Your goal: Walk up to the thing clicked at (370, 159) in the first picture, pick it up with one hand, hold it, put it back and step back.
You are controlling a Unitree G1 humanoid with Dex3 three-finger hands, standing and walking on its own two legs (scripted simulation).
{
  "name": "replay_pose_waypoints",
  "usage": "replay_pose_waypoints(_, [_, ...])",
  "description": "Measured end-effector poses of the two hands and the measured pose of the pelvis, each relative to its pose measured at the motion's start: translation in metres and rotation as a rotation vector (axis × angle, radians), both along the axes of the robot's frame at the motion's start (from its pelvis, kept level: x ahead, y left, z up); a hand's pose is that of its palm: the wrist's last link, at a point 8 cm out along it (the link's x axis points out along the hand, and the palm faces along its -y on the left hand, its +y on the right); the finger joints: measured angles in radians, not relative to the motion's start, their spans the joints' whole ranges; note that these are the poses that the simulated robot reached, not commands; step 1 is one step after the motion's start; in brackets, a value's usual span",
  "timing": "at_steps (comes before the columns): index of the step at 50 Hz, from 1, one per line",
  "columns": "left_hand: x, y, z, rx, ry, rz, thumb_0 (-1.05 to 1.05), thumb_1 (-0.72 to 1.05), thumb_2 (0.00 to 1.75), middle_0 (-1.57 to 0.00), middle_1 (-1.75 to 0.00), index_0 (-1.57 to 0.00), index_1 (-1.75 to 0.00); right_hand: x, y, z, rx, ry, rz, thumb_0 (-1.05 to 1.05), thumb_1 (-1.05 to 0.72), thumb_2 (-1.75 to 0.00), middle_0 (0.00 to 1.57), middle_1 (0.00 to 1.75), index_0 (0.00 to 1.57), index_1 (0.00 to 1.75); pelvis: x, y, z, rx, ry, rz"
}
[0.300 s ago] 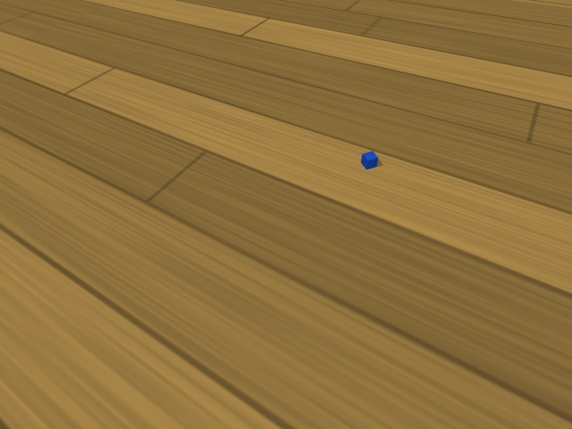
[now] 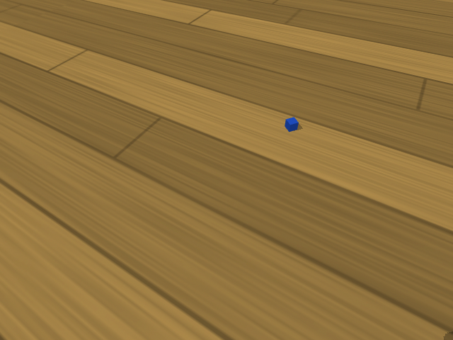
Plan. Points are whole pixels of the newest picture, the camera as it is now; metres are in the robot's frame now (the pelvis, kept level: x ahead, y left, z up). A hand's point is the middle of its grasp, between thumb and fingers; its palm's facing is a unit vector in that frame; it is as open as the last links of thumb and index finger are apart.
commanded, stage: stand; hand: left
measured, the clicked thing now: (291, 124) +1.47 -0.43 -0.75
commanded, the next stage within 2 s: walk up in 0.82 s
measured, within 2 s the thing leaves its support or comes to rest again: neither
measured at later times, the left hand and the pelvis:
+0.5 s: hand out of the picture +0.08 +0.26 -0.16, palm faces -0.03 -0.94 -0.34, open 7.4 cm; pelvis +0.00 +0.01 +0.00, yaw +0 degrees
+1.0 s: hand out of the picture +0.11 +0.26 -0.15, palm faces -0.14 -0.93 -0.35, open 7.4 cm; pelvis +0.02 -0.01 -0.01, yaw -6 degrees
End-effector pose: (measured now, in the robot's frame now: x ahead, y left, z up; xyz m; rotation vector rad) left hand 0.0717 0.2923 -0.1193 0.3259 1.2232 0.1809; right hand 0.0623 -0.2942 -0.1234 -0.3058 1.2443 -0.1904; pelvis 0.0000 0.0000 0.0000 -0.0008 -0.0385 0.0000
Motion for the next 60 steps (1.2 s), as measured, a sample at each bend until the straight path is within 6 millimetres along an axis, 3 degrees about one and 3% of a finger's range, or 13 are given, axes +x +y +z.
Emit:
replay_pose_waypoints(13, [0.008,0.003,0.001,0.000,-0.020,0.003,0.01,0.90,0.90,-0.20,-0.30,-0.20,-0.30,0.010,0.004,0.003,0.000,-0.027,0.006,0.01,-0.90,-0.89,0.21,0.30,0.20,0.30,0.003,0.002,0.000,0.000,-0.006,0.000])
replay_pose_waypoints(43, [-0.004,0.011,0.000,-0.009,0.020,0.003,0.01,0.90,0.90,-0.20,-0.30,-0.20,-0.30,0.005,0.004,0.004,0.003,-0.030,-0.011,0.01,-0.90,-0.89,0.21,0.30,0.20,0.30,0.006,0.006,0.000,0.007,0.005,-0.026])
replay_pose_waypoints(47, [0.013,0.014,0.002,0.001,0.052,-0.064,0.01,0.90,0.90,-0.20,-0.30,-0.20,-0.30,-0.001,-0.018,0.009,-0.026,-0.121,-0.070,0.01,-0.90,-0.89,0.21,0.30,0.20,0.30,0.013,-0.001,-0.005,0.017,0.014,-0.086])
replay_pose_waypoints(53, [0.072,-0.002,0.016,0.025,-0.015,-0.135,0.01,0.90,0.90,-0.20,-0.30,-0.20,-0.30,-0.021,-0.075,0.011,-0.086,-0.080,-0.144,0.01,-0.90,-0.89,0.21,0.30,0.20,0.30,0.040,-0.031,-0.009,0.029,-0.008,-0.144])
replay_pose_waypoints(56, [0.103,-0.020,0.018,0.054,-0.044,-0.170,0.01,0.90,0.90,-0.20,-0.30,-0.20,-0.30,-0.015,-0.110,0.000,-0.101,-0.078,-0.179,0.01,-0.90,-0.89,0.21,0.30,0.20,0.30,0.061,-0.055,-0.020,0.036,-0.018,-0.180])
replay_pose_waypoints(60, [0.134,-0.049,0.008,0.094,-0.101,-0.179,0.01,0.90,0.90,-0.20,-0.30,-0.20,-0.30,0.011,-0.149,-0.021,-0.111,-0.077,-0.195,0.01,-0.90,-0.90,0.21,0.30,0.20,0.30,0.085,-0.087,-0.040,-0.004,-0.026,-0.198])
